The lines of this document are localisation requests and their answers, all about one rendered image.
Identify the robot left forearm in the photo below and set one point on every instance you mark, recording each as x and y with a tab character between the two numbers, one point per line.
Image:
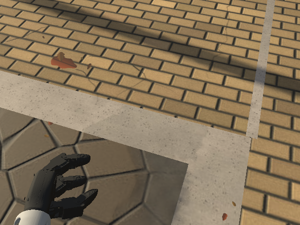
33	217

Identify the robot left hand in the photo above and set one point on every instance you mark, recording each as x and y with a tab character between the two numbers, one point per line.
49	183

